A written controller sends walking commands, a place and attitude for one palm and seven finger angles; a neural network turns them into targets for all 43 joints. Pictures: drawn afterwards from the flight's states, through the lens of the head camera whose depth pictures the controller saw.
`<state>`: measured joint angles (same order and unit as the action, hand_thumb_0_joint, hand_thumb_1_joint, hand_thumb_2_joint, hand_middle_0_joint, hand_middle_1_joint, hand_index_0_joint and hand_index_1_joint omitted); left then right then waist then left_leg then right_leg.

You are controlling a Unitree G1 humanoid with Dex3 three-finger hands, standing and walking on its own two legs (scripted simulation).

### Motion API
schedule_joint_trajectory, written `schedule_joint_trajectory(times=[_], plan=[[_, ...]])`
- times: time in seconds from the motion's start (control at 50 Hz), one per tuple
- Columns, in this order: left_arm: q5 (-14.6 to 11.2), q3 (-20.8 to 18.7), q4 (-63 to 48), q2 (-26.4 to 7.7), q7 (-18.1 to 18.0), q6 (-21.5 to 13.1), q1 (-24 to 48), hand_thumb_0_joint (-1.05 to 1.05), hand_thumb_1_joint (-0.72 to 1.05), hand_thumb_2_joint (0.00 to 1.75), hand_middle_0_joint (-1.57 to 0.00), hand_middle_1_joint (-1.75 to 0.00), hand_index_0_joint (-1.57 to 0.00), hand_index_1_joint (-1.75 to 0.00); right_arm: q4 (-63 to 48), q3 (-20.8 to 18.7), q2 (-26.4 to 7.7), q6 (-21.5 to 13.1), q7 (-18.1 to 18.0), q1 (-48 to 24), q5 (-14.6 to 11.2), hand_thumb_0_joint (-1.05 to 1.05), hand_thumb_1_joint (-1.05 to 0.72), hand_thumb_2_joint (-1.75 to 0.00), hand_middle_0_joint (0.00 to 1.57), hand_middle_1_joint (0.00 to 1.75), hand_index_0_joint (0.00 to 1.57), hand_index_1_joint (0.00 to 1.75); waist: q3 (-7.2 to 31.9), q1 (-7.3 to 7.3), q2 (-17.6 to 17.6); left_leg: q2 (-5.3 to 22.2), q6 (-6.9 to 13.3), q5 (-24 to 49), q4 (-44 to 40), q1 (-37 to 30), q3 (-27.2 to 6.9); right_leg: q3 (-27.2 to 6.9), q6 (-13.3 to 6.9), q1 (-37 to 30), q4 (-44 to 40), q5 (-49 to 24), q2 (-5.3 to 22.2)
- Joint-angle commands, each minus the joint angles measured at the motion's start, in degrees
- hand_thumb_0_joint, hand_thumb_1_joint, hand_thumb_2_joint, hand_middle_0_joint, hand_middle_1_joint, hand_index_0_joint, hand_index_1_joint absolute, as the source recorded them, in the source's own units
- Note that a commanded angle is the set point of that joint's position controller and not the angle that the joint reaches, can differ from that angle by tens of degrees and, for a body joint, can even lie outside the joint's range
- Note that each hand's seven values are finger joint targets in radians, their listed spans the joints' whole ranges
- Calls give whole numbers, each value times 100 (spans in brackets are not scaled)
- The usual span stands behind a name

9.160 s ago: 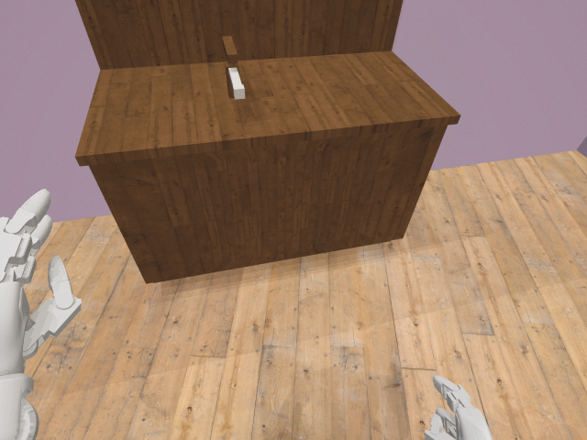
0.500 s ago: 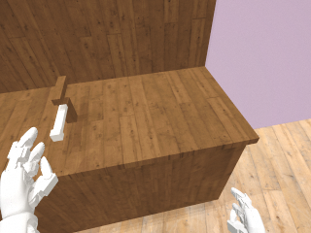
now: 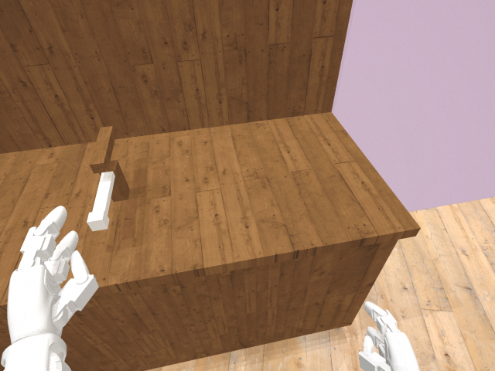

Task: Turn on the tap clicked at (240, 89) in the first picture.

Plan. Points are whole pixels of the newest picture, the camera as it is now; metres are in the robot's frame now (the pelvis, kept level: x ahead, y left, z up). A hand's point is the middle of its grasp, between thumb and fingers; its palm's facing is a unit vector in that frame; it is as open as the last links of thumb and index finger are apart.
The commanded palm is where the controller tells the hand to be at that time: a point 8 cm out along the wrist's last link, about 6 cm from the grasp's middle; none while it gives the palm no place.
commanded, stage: turn the palm inward beside the body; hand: left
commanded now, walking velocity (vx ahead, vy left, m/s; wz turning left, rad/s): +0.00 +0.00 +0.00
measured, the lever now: (98, 220) +0.35 +0.34 +0.04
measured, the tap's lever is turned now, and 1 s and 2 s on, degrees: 0 0 0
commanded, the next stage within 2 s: reach beside the lever's end, fingers flat in 0.14 s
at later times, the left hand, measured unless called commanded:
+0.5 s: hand (91, 284) +0.18 +0.24 +0.12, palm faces +0.54 -0.83 -0.13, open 7.4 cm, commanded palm +0.14 +0.28 +0.13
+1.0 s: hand (74, 271) +0.21 +0.29 +0.09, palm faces +0.55 -0.82 -0.12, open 7.5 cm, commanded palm +0.17 +0.33 +0.09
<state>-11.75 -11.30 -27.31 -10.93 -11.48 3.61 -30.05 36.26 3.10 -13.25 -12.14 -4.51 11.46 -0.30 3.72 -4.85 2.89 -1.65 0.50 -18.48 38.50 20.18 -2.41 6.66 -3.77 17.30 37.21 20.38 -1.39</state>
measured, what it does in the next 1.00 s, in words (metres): stands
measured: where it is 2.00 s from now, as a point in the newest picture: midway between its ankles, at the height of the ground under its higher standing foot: outside the picture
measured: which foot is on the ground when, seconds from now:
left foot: down 0.00-1.00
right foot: down 0.00-1.00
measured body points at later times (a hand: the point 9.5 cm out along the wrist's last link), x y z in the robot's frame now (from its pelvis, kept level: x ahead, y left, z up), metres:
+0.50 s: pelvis -0.01 -0.02 +0.00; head -0.02 -0.04 +0.45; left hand +0.15 +0.28 +0.13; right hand +0.19 -0.24 -0.08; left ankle +0.02 +0.11 -0.72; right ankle +0.00 -0.07 -0.72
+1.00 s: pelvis -0.01 -0.01 -0.01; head +0.01 -0.02 +0.44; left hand +0.18 +0.33 +0.10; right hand +0.17 -0.25 -0.09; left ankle +0.02 +0.11 -0.72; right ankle +0.00 -0.07 -0.72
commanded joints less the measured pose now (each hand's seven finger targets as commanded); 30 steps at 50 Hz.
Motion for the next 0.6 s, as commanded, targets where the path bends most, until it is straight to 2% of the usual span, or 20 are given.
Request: schedule_joint_trajectory(times=[0.0, 0.02, 0.08, 0.12, 0.14, 0.2, 0.22, 0.26, 0.3, 0.32, 0.34, 0.36, 0.4, 0.42, 0.46, 0.48, 0.52, 0.54, 0.56, 0.58], plan=[[68, -440, -1344, -691, -113, -500, 406, 0, 90, 90, -20, -30, -20, -30, -931, -226, -604, -339, -54, -803, -20, 0, -90, -90, 20, 30, 20, 30, 289, 48, -99, 72, 55, 864, -559, -248, -194, -327, 194, 101, -741, -901, 149], [81, -550, -1400, -793, -124, -519, 397, 0, 90, 90, -20, -30, -20, -30, -931, -236, -610, -336, -54, -812, -22, 0, -90, -90, 20, 30, 20, 30, 334, 13, -10, 64, 62, 915, -556, -267, -183, -346, 184, 48, -751, -961, 148], [59, -419, -1334, -672, -118, -592, 421, 0, 90, 90, -20, -30, -20, -30, -928, -223, -597, -341, -47, -858, -21, 0, -90, -90, 20, 30, 20, 30, 275, 63, -49, 52, 97, 674, -531, -228, -166, -381, 209, 127, -814, -748, 156], [54, -533, -1289, -789, -122, -576, 346, 0, 90, 90, -20, -30, -20, -30, -923, -231, -608, -347, -54, -854, -34, 0, -90, -90, 20, 30, 20, 30, 258, 25, -26, 41, 108, 633, -535, -176, -154, -426, 208, 70, -869, -720, 171], [39, -420, -1302, -670, -115, -578, 360, 0, 90, 90, -20, -30, -20, -30, -929, -224, -592, -344, -55, -870, -31, 0, -90, -90, 20, 30, 20, 30, 290, 54, -92, 30, 115, 647, -520, -196, -148, -438, 218, 54, -867, -762, 185], [-8, -453, -1205, -705, -93, -574, 337, 0, 90, 90, -20, -30, -20, -30, -926, -229, -612, -349, -67, -873, -21, 0, -90, -90, 20, 30, 20, 30, 251, 66, -257, 16, 152, 591, -441, -140, -107, -526, 256, 59, -964, -774, 212], [-8, -524, -1201, -776, -87, -560, 310, 0, 90, 90, -20, -30, -20, -30, -912, -231, -607, -350, -69, -860, -41, 0, -90, -90, 20, 30, 20, 30, 207, 41, -179, 16, 145, 602, -456, -124, -114, -538, 245, 33, -986, -770, 214], [-13, -470, -993, -728, -88, -570, 559, 0, 90, 90, -20, -30, -20, -30, -874, -215, -605, -321, -82, -899, -43, 0, -90, -90, 20, 30, 20, 30, 14, 124, -195, 8, 152, 401, -458, -61, -103, -585, 271, 173, -1054, -521, 229], [-33, -676, -788, -862, -125, -632, 633, 0, 90, 90, -20, -30, -20, -30, -836, -235, -615, -317, -99, -886, -17, 0, -90, -90, 20, 30, 20, 30, 12, 105, -333, -8, 163, 334, -414, 17, -106, -680, 289, 163, -1120, -404, 248], [-9, -886, -708, -1065, -144, -651, 672, 0, 90, 90, -20, -30, -20, -30, -796, -257, -626, -304, -112, -868, -35, 0, -90, -90, 20, 30, 20, 30, 39, 85, -271, -4, 163, 337, -420, 9, -91, -709, 278, 128, -1153, -370, 249], [-12, -676, -717, -858, -115, -688, 830, 0, 90, 90, -20, -30, -20, -30, -818, -238, -595, -299, -115, -917, -39, 0, -90, -90, 20, 30, 20, 30, 54, 122, -176, -22, 157, 294, -429, 0, -81, -705, 288, 165, -1126, -304, 264], [-25, -737, -609, -952, -116, -733, 990, 0, 90, 90, -20, -30, -20, -30, -805, -234, -602, -309, -123, -922, -27, 0, -90, -90, 20, 30, 20, 30, 22, 147, -132, -26, 160, 231, -398, 14, -78, -774, 297, 207, -1177, -204, 274], [-106, -999, -291, -1114, -93, -820, 1078, 0, 90, 90, -20, -30, -20, -30, -712, -258, -609, -317, -145, -918, -21, 0, -90, -90, 20, 30, 20, 30, 27, 137, -328, -26, 158, 188, -327, 123, -71, -929, 324, 153, -1279, -85, 311], [-100, -1093, -223, -1234, -63, -862, 1210, 0, 90, 90, -20, -30, -20, -30, -664, -270, -606, -319, -154, -924, -52, 0, -90, -90, 20, 30, 20, 30, 15, 153, -131, -16, 156, 196, -299, 112, -58, -1007, 316, 161, -1338, -36, 341], [-118, -1016, -154, -1174, -9, -981, 1450, 0, 90, 90, -20, -30, -20, -30, -656, -261, -598, -366, -155, -930, -36, 0, -90, -90, 20, 30, 20, 30, 161, 187, -59, -27, 151, 242, -290, 75, -52, -1021, 323, 98, -1283, -136, 364], [-153, -1132, -33, -1228, 15, -1028, 1384, 0, 90, 90, -20, -30, -20, -30, -629, -275, -612, -387, -150, -901, -30, 0, -90, -90, 20, 30, 20, 30, 238, 159, -169, -19, 143, 311, -274, 128, -67, -1035, 331, 27, -1243, -284, 370], [-173, -1319, 134, -1366, 107, -1097, 1265, 0, 90, 90, -20, -30, -20, -30, -584, -305, -641, -403, -141, -839, -42, 0, -90, -90, 20, 30, 20, 30, 462, 117, -86, -21, 147, 557, -267, 115, -57, -1004, 335, -135, -1101, -817, 368], [-211, -1227, 252, -1254, 180, -1101, 1204, 0, 90, 90, -20, -30, -20, -30, -589, -295, -632, -399, -141, -836, -41, 0, -90, -90, 20, 30, 20, 30, 490, 141, -148, -27, 143, 596, -276, 152, -45, -1003, 373, -174, -1046, -1020, 379], [-247, -1364, 376, -1358, 218, -1109, 1215, 0, 90, 90, -20, -30, -20, -30, -570, -311, -653, -399, -141, -808, -50, 0, -90, -90, 20, 30, 20, 30, 490, 141, -177, -19, 133, 613, -250, 198, -42, -1037, 398, -197, -1039, -1158, 399], [-265, -1323, 423, -1318, 275, -1119, 1304, 0, 90, 90, -20, -30, -20, -30, -554, -309, -655, -406, -136, -819, -61, 0, -90, -90, 20, 30, 20, 30, 447, 152, -96, -22, 132, 603, -244, 219, -31, -1038, 394, -164, -1038, -1161, 400]])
